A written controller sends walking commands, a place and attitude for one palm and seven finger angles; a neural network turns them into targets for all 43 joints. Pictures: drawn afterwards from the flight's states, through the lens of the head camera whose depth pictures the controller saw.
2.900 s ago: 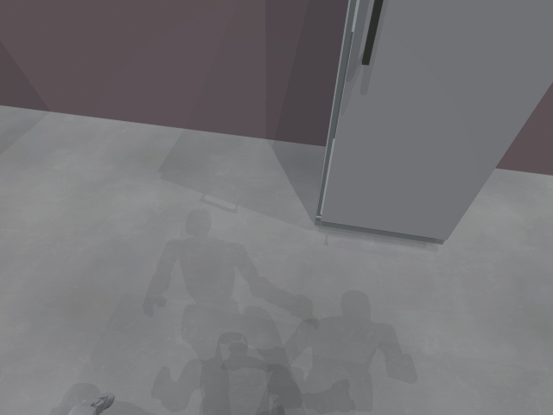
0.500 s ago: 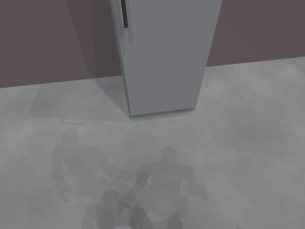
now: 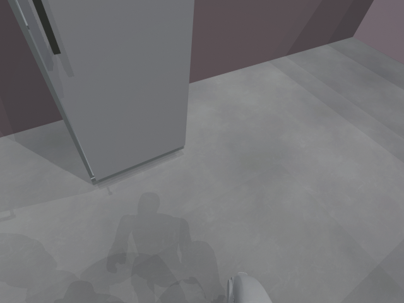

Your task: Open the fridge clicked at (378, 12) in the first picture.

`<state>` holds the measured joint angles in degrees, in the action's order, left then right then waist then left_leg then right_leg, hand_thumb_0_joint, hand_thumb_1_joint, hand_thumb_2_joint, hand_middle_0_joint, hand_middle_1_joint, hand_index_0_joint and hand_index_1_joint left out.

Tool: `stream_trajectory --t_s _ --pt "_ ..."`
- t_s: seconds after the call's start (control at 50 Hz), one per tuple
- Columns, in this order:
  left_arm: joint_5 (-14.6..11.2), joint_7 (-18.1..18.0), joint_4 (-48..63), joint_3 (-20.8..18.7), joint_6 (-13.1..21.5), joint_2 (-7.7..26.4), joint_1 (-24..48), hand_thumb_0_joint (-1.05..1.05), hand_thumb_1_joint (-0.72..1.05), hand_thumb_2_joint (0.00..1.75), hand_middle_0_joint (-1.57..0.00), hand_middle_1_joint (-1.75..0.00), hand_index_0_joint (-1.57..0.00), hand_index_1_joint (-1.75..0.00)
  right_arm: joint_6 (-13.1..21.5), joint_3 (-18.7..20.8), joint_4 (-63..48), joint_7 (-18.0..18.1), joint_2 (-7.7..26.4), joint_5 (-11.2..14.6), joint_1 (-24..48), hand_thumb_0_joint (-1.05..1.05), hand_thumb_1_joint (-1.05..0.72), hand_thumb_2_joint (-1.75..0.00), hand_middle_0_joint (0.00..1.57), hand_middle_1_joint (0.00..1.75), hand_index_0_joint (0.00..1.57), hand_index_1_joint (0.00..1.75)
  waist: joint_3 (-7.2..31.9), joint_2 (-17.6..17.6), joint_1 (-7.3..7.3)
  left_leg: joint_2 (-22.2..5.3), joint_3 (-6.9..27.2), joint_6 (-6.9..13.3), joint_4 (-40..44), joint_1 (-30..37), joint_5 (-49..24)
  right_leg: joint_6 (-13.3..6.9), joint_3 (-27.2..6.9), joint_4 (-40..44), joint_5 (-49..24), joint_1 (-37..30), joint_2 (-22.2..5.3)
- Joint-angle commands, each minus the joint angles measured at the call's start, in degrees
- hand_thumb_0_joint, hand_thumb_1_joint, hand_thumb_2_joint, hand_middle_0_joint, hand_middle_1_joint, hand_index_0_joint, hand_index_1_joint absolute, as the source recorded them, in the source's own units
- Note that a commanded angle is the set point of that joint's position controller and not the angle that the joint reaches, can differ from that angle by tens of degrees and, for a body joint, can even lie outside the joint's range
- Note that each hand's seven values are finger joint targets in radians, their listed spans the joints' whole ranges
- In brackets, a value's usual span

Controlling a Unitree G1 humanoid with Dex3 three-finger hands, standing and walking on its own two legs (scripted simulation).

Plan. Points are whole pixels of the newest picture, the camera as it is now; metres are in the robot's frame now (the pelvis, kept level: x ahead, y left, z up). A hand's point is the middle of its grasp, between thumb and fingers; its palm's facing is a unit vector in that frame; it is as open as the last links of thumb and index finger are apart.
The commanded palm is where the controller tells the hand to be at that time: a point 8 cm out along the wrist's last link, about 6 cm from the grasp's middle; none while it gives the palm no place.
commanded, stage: walk to a spot facing it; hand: left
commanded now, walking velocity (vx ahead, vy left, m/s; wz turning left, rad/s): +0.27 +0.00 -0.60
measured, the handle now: out of the picture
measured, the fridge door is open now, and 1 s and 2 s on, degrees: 0 0 0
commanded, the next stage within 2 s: turn to face it in 0.28 s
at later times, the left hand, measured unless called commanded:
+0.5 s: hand (147, 233) +0.31 +0.14 -0.17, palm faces -0.23 -0.94 -0.23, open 7.3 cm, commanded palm none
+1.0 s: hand (132, 218) +0.35 +0.19 -0.17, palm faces +0.00 -0.97 -0.23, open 7.4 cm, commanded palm none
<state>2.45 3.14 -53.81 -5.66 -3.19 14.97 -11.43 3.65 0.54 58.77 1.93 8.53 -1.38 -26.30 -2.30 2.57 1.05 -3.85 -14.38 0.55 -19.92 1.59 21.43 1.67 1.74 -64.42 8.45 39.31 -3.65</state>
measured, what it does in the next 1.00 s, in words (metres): walks ahead: right foot, then left foot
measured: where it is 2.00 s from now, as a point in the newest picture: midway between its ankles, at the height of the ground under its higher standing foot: (197, 302)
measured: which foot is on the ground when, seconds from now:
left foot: down 0.00-0.18, up 0.20-0.60, down 0.62-1.00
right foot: up 0.00-0.16, down 0.18-0.64, up 0.66-1.00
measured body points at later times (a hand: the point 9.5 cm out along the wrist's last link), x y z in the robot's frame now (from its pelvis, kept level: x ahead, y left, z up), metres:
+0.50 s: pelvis +0.19 -0.03 -0.01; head +0.22 -0.04 +0.44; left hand +0.32 +0.19 -0.15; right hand +0.24 -0.29 -0.14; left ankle +0.30 +0.11 -0.68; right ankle +0.18 -0.11 -0.74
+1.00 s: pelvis +0.27 -0.01 +0.00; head +0.30 +0.01 +0.45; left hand +0.35 +0.24 -0.15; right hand +0.29 -0.26 -0.14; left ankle +0.33 +0.07 -0.74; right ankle +0.24 -0.18 -0.68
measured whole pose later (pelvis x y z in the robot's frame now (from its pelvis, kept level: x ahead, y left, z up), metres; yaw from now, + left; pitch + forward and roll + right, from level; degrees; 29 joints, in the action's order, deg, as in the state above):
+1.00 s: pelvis +0.27 -0.01 +0.00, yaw -2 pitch +1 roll -2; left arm 1.2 -1.1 -55.5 -4.7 -2.9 12.4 -11.0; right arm -1.9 3.0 55.6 0.0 10.8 -1.6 -13.9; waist -3.0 0.0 1.4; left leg 1.7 1.8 3.3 -26.4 -18.9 8.6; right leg 3.7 0.0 -52.7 23.9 24.5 -3.0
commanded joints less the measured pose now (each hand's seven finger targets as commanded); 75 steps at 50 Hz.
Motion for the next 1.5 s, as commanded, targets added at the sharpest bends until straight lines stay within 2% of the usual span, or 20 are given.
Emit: stream_trajectory --t_s 0.0,0.06,0.12,0.14,0.16,0.18,0.26,0.32,0.56,0.58,0.62,0.64,0.7,0.84,1.08,1.1,1.14,1.2,1.26,1.48 --pt "-0.7 0.8 7.0 1.8 2.5 -2.4 12.8 0.00 0.90 0.90 -0.20 -0.30 -0.20 -0.30 1.2 2.0 -0.2 0.7 8.3 -0.4 -6.1 0.00 -0.90 -0.90 0.20 0.30 0.20 0.30 -7.8 -10.7 2.72 -14.1 5.3 4.6 4.7 4.4 -39.8 -1.0 5.4 13.4 1.8 7.1 0.2" --pt "-0.8 0.5 6.3 1.9 3.1 -1.9 11.4 0.00 0.90 0.90 -0.20 -0.30 -0.20 -0.30 0.9 2.7 0.5 0.6 10.3 -0.3 -5.4 0.00 -0.90 -0.90 0.20 0.30 0.20 0.30 -4.4 -11.3 1.31 -14.9 0.5 4.7 -2.6 4.7 -56.5 -3.9 8.9 23.7 5.7 -4.8 3.8" --pt "-0.5 -0.3 2.0 0.4 4.3 2.2 -3.4 0.00 0.90 0.90 -0.20 -0.30 -0.20 -0.30 0.7 3.5 -0.7 0.1 12.9 0.5 -2.0 0.00 -0.90 -0.90 0.20 0.30 0.20 0.30 5.4 -11.7 -6.10 -13.8 -2.7 1.6 -22.8 -1.0 -63.3 -6.7 10.3 30.9 3.5 -28.1 7.6" --pt "-0.3 -0.8 -0.3 -0.8 5.1 6.6 -11.1 0.00 0.90 0.90 -0.20 -0.30 -0.20 -0.30 0.5 3.2 -1.7 -0.6 11.8 1.3 -1.3 0.00 -0.90 -0.90 0.20 0.30 0.20 0.30 10.9 -6.7 -9.87 -12.9 -2.7 -0.8 -37.6 -15.1 -46.8 -9.5 3.8 33.8 -2.2 -47.0 1.5" --pt "-1.0 -1.7 -1.1 -1.9 5.5 12.5 -16.5 0.00 0.90 0.90 -0.20 -0.30 -0.20 -0.30 0.7 2.5 -3.6 -0.9 7.6 2.1 -2.7 0.00 -0.90 -0.90 0.20 0.30 0.20 0.30 19.0 5.8 -10.18 -2.7 -0.5 -4.2 -57.7 -33.9 8.4 -17.6 -25.4 36.0 -12.0 -61.8 -16.8" --pt "-2.4 -2.8 -0.7 -2.5 4.9 14.6 -16.3 0.00 0.90 0.90 -0.20 -0.30 -0.20 -0.30 0.7 2.7 -6.2 -0.2 7.7 2.1 2.7 0.00 -0.90 -0.90 0.20 0.30 0.20 0.30 19.3 4.7 -10.28 -1.5 8.4 -3.1 -68.3 -40.1 14.1 -21.8 -37.4 41.3 -18.3 -59.9 -22.3" --pt "-2.2 -3.5 2.3 -0.2 5.4 7.3 -2.6 0.00 0.90 0.90 -0.20 -0.30 -0.20 -0.30 -1.1 3.1 -5.9 -0.7 7.2 0.3 7.4 0.00 -0.90 -0.90 0.20 0.30 0.20 0.30 1.9 -5.1 -2.53 -8.0 13.6 -3.4 -58.4 -34.5 -0.4 -15.2 -19.5 47.5 -10.2 -27.6 -14.2" --pt "-1.2 -3.6 2.3 0.0 6.2 6.4 0.2 0.00 0.90 0.90 -0.20 -0.30 -0.20 -0.30 -2.7 3.1 -5.0 -0.8 5.2 0.0 3.4 0.00 -0.90 -0.90 0.20 0.30 0.20 0.30 2.4 -2.8 1.62 -7.0 12.1 -4.6 -50.0 -30.1 -1.4 -13.5 -11.6 47.1 -14.9 -20.0 -9.5" --pt "-1.6 -4.8 -2.3 2.2 5.7 2.4 -6.2 0.00 0.90 0.90 -0.20 -0.30 -0.20 -0.30 -1.6 1.3 -4.5 -1.6 4.1 0.5 13.4 0.00 -0.90 -0.90 0.20 0.30 0.20 0.30 5.1 3.8 -1.58 0.6 9.8 -2.8 -12.5 -19.3 -13.5 -7.6 -4.0 39.0 -26.0 -32.7 -6.1" --pt "-1.6 -5.1 -2.6 2.1 5.4 2.7 -6.2 0.00 0.90 0.90 -0.20 -0.30 -0.20 -0.30 -1.4 1.7 -3.4 -1.7 6.0 0.4 10.0 0.00 -0.90 -0.90 0.20 0.30 0.20 0.30 6.0 0.1 -0.32 -0.2 11.5 -2.3 -7.5 -14.4 -22.5 -5.9 -2.3 33.6 -21.7 -32.4 -5.8" --pt "-2.6 -5.3 -2.0 2.7 4.8 -0.9 -10.6 0.00 0.90 0.90 -0.20 -0.30 -0.20 -0.30 -1.5 3.0 -3.0 -1.5 13.3 -0.1 6.2 0.00 -0.90 -0.90 0.20 0.30 0.20 0.30 10.1 -18.7 -0.72 -17.3 29.2 7.4 -6.6 0.0 -58.8 0.2 3.8 17.3 16.9 -17.8 1.9" --pt "-2.3 -5.6 -1.8 2.9 4.3 -0.2 -9.3 0.00 0.90 0.90 -0.20 -0.30 -0.20 -0.30 -2.5 2.7 -2.7 -1.0 13.0 0.2 6.8 0.00 -0.90 -0.90 0.20 0.30 0.20 0.30 7.5 -17.7 -0.60 -19.6 32.2 11.3 -2.4 -4.3 -57.3 1.0 1.1 9.6 29.9 -16.7 2.4" --pt "-1.5 -5.1 -1.0 1.5 3.3 1.9 -3.2 0.00 0.90 0.90 -0.20 -0.30 -0.20 -0.30 -3.2 2.4 -3.9 -0.5 10.9 0.0 11.0 0.00 -0.90 -0.90 0.20 0.30 0.20 0.30 0.8 -14.1 -0.49 -14.3 30.9 10.4 1.5 -12.9 -37.0 0.9 -1.5 3.2 23.4 -12.6 -0.4" --pt "-1.4 -4.4 0.3 0.4 1.9 0.3 -2.4 0.00 0.90 0.90 -0.20 -0.30 -0.20 -0.30 -3.8 4.4 -6.4 -1.0 12.5 0.1 12.5 0.00 -0.90 -0.90 0.20 0.30 0.20 0.30 4.8 -9.3 -0.34 -9.1 28.8 8.6 4.5 -14.1 -16.1 2.1 -1.1 5.3 14.2 -12.1 -0.3" --pt "-2.4 -4.9 3.3 0.3 2.3 1.8 -2.6 0.00 0.90 0.90 -0.20 -0.30 -0.20 -0.30 -5.3 6.7 -7.9 -1.4 14.6 0.1 13.1 0.00 -0.90 -0.90 0.20 0.30 0.20 0.30 8.3 -12.7 -1.18 -4.9 37.1 7.3 -1.9 -17.1 -21.6 1.2 -1.3 32.9 11.1 -26.2 4.0" --pt "-2.4 -5.2 3.0 0.0 2.6 2.8 -5.1 0.00 0.90 0.90 -0.20 -0.30 -0.20 -0.30 -5.5 6.6 -8.6 -1.6 13.6 0.4 14.0 0.00 -0.90 -0.90 0.20 0.30 0.20 0.30 8.4 -10.5 -2.65 -2.8 35.8 4.8 -3.9 -23.2 -16.0 0.6 -1.8 41.5 6.4 -34.2 2.5" --pt "-0.9 -5.7 4.2 -1.3 2.9 11.6 -5.1 0.00 0.90 0.90 -0.20 -0.30 -0.20 -0.30 -5.6 5.9 -10.9 -1.9 7.6 0.6 13.8 0.00 -0.90 -0.90 0.20 0.30 0.20 0.30 5.3 15.8 -3.70 9.6 17.2 -3.6 -27.0 -42.7 9.1 -7.9 -25.3 53.5 12.3 -41.0 -22.8" --pt "-1.5 -5.8 7.0 -0.1 3.0 7.1 5.0 0.00 0.90 0.90 -0.20 -0.30 -0.20 -0.30 -7.0 6.7 -8.7 -2.7 10.0 -0.4 13.3 0.00 -0.90 -0.90 0.20 0.30 0.20 0.30 -1.3 7.5 0.86 3.7 18.3 -3.0 -46.5 -36.3 3.6 -7.9 -13.2 52.0 8.1 -23.4 -18.0" --pt "-1.5 -5.3 6.6 1.1 3.8 4.5 3.4 0.00 0.90 0.90 -0.20 -0.30 -0.20 -0.30 -7.0 6.1 -7.7 -3.3 9.2 -0.2 11.7 0.00 -0.90 -0.90 0.20 0.30 0.20 0.30 -2.0 7.0 1.13 2.6 15.0 -4.5 -50.0 -37.4 -1.3 -6.8 -2.5 46.8 -7.3 -27.7 -13.4" --pt "-0.6 -4.9 4.5 -0.2 3.0 9.2 -4.9 0.00 0.90 0.90 -0.20 -0.30 -0.20 -0.30 -6.5 4.3 -11.5 -3.7 8.4 0.5 22.2 0.00 -0.90 -0.90 0.20 0.30 0.20 0.30 1.3 10.5 -4.11 1.7 7.9 -4.4 -26.5 -28.2 4.1 -8.1 3.2 40.4 -20.5 -35.0 -17.7"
